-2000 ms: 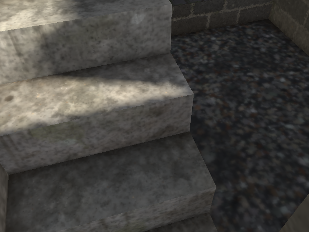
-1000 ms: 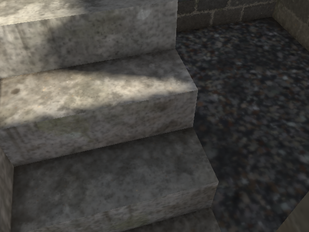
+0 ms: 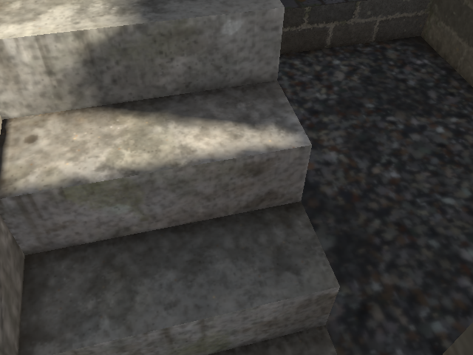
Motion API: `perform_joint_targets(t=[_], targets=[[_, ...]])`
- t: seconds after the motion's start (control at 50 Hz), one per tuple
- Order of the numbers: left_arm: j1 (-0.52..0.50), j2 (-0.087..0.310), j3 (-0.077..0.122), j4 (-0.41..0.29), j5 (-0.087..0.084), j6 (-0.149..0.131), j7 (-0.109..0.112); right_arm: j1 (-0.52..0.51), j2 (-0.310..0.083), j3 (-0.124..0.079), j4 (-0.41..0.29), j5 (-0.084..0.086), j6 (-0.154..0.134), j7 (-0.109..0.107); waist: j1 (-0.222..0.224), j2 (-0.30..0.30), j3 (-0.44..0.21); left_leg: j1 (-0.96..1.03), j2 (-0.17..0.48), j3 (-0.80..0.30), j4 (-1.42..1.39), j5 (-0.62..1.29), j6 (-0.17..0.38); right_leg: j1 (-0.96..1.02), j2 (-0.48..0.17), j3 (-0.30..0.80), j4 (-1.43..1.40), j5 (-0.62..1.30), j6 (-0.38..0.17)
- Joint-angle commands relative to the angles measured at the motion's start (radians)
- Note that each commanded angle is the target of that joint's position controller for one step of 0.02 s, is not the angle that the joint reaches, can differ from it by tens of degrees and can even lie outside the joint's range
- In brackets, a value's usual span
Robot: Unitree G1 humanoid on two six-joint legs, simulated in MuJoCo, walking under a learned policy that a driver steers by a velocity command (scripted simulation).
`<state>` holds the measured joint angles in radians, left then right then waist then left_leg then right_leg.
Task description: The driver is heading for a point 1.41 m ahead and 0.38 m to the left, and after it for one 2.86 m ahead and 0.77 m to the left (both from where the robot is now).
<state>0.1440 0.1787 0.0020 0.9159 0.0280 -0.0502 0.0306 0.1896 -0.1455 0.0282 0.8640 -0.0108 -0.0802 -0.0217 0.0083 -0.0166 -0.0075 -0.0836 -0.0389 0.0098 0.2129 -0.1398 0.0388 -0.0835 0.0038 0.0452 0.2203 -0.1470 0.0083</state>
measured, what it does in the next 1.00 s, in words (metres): stands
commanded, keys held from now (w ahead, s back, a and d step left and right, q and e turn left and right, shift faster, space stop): w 1.00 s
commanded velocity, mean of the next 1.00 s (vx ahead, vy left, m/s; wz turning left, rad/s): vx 0.50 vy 0.00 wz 0.00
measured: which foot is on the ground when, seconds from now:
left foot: down 0.00-1.00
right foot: down 0.00-1.00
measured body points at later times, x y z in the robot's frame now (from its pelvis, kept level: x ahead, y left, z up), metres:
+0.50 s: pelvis +0.00 +0.00 +0.00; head +0.01 +0.01 +0.45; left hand +0.12 +0.23 -0.13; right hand +0.12 -0.21 -0.12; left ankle -0.02 +0.09 -0.75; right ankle -0.02 -0.13 -0.75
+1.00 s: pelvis +0.00 +0.01 +0.00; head +0.01 +0.01 +0.45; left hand +0.12 +0.23 -0.13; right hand +0.12 -0.20 -0.12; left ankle -0.02 +0.09 -0.75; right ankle -0.02 -0.13 -0.75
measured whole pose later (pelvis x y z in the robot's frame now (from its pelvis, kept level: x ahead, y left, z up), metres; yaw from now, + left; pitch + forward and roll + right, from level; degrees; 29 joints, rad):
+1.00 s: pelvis +0.00 +0.01 +0.00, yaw +0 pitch +1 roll +0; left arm 0.15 0.17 0.01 0.88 0.03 -0.05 0.03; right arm 0.20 -0.14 0.02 0.83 -0.01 -0.08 -0.02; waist 0.01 -0.02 0.00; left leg -0.09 -0.05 0.00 0.22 -0.14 0.05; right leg -0.09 -0.01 0.05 0.23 -0.15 0.02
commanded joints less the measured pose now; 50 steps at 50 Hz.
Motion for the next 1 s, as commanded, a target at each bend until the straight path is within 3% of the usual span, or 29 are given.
perform_joint_targets(t=[0.02,1.0], targets=[[-0.033,0.078,0.015,-0.062,0.002,-0.012,0.002,-0.021,-0.076,-0.016,-0.063,0.001,-0.014,-0.002,-0.001,0.021,-0.034,0.059,0.136,-0.102,-0.008,0.183,0.001,-0.048,-0.101,0.064,-0.021,0.152,-0.018],[-0.016,0.064,0.021,-0.099,0.001,-0.008,0.001,-0.005,-0.057,-0.022,-0.098,0.002,-0.017,-0.001,0.006,0.023,-0.041,0.058,0.134,-0.114,-0.006,0.193,0.008,-0.050,-0.102,0.060,-0.015,0.136,-0.012]])
Velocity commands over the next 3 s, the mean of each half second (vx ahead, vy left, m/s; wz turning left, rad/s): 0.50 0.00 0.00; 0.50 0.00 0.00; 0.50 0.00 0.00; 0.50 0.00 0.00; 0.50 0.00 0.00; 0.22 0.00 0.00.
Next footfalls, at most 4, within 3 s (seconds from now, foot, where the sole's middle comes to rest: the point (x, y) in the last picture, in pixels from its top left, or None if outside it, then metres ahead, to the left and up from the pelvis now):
none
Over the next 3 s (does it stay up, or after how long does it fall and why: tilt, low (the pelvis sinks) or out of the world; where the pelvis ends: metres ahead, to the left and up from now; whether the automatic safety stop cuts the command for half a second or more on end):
stays up -0.01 0.00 0.00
